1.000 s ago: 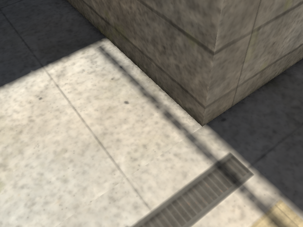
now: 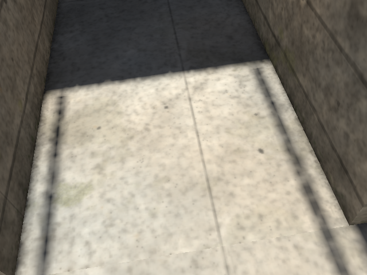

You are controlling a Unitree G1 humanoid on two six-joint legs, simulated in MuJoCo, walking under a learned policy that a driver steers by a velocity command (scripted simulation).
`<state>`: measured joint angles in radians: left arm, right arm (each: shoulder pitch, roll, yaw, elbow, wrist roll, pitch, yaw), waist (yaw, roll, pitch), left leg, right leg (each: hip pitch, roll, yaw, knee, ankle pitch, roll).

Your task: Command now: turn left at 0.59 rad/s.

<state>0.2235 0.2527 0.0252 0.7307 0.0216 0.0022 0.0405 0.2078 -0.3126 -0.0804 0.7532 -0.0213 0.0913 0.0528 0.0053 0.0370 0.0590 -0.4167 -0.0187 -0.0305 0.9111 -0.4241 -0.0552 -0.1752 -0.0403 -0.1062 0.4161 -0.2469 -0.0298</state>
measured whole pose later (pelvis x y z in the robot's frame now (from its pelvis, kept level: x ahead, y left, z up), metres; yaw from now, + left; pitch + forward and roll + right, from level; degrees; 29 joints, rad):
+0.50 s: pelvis -0.01 +0.04 +0.00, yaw +17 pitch +0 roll -1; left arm 0.19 0.31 0.05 0.73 0.03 0.05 0.01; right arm 0.23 -0.29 -0.05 0.73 -0.02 0.04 0.00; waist -0.01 -0.02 0.06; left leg -0.21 -0.11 -0.14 0.41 -0.19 0.08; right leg -0.44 -0.01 0.04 0.86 -0.38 0.04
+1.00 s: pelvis +0.01 +0.02 +0.00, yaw +19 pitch -2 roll +0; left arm 0.17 0.25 -0.01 0.83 0.01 0.00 0.02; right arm 0.19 -0.26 -0.01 0.94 -0.01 0.02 -0.02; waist 0.00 0.00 0.03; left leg -0.13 -0.04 -0.11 0.41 -0.25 0.00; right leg -0.18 0.04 0.01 0.43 -0.22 -0.04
